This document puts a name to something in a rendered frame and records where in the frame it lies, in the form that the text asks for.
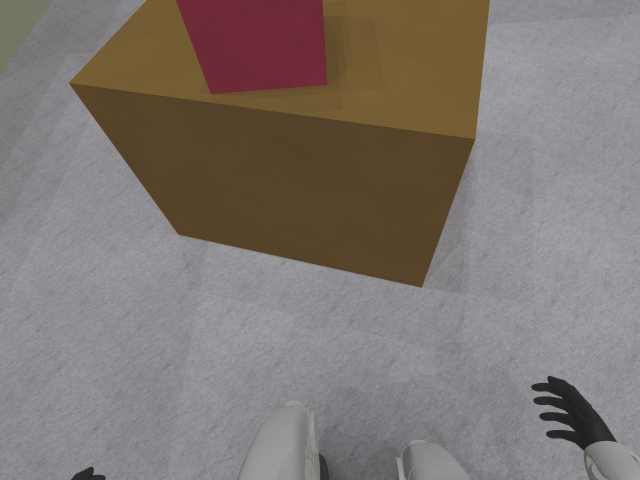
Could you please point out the right robot hand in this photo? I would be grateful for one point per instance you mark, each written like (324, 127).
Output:
(581, 417)

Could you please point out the left robot thigh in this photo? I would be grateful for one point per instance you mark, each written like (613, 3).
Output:
(279, 449)

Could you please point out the robot left shin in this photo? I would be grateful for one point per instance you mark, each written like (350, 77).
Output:
(312, 465)

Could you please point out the robot right forearm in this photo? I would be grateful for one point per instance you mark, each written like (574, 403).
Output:
(608, 460)

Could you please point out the pedestal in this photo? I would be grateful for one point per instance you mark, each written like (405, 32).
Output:
(357, 175)

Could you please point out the carton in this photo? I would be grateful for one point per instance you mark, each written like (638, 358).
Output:
(250, 45)

